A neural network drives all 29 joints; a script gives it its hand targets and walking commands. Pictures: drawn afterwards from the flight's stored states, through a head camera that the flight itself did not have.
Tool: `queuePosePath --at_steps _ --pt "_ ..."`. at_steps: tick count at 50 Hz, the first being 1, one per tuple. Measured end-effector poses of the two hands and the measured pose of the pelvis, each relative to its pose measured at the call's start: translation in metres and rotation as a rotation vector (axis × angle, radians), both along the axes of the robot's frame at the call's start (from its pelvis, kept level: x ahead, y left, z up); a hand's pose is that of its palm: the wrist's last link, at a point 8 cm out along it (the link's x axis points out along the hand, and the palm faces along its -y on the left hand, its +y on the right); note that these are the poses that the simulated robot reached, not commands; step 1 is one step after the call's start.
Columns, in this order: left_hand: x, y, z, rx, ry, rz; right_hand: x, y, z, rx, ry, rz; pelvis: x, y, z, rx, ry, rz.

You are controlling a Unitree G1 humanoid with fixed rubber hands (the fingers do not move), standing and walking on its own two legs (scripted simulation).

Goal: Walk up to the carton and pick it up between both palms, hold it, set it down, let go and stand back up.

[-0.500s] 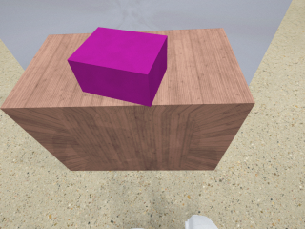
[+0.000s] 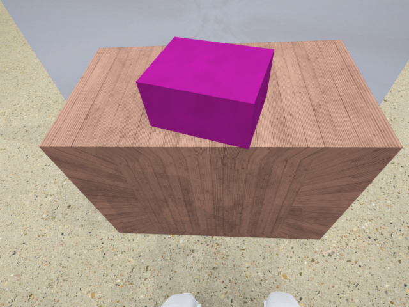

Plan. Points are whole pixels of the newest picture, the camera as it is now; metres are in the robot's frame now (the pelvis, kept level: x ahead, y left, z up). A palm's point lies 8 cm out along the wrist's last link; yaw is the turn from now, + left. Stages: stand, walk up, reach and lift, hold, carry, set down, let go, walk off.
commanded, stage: walk up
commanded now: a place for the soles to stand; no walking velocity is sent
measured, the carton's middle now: (209, 89) +0.65 +0.01 +0.03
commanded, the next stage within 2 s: none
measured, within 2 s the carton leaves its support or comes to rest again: neither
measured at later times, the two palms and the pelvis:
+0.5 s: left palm out of the picture +0.12 +0.30 -0.10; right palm out of the picture +0.08 -0.31 -0.10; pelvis +0.02 +0.00 +0.01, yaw -4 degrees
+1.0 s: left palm out of the picture +0.12 +0.30 -0.08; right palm out of the picture +0.07 -0.31 -0.09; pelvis +0.01 +0.00 +0.02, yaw -4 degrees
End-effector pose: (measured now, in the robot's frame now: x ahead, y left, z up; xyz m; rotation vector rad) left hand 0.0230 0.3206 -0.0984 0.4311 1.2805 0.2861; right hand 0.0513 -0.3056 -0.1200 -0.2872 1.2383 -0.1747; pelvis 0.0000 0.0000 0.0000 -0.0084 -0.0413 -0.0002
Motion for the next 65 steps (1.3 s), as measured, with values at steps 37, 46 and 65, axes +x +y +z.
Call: queuePosePath --at_steps 37,46,65 --pt "0.101 -0.02 0.009 -0.097 -0.147 -0.128 0.037 -0.007 0.029 -0.07 -0.151 -0.058 0.012 0.002 0.014 0.027 0.038 -0.066" --pt "0.097 -0.018 0.012 -0.102 -0.143 -0.129 0.024 -0.005 0.03 -0.072 -0.115 -0.07 0.007 0.005 0.018 0.024 0.047 -0.067" --pt "0.094 -0.028 0.024 -0.08 -0.072 -0.091 0.04 -0.017 0.02 -0.012 -0.009 -0.084 0.071 -0.015 0.024 0.041 0.053 -0.053"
